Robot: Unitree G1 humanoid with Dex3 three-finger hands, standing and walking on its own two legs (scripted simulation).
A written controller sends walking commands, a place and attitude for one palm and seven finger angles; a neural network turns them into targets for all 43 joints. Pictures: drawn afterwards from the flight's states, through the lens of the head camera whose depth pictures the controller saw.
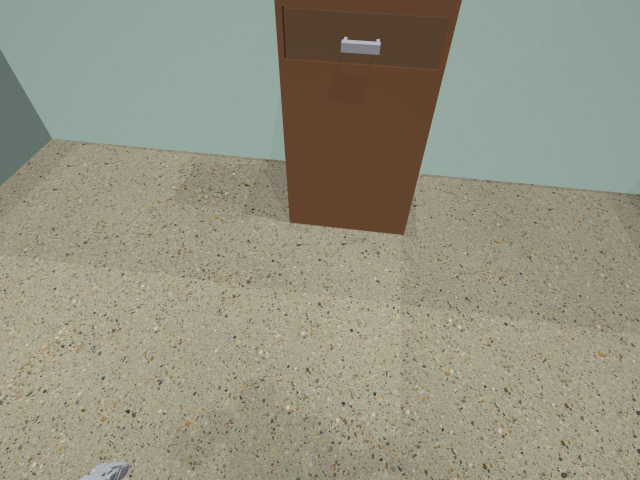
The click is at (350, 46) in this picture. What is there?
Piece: drawer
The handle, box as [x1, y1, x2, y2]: [341, 37, 380, 54]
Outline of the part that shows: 341,41 341,51 343,52 372,54 379,53 379,39 377,39 375,42 348,40 347,37 344,37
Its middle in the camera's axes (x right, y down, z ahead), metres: +0.11 -0.56 +1.12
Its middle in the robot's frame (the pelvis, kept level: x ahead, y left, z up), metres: +1.22 -0.06 +0.04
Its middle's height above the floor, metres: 0.81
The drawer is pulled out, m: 0.00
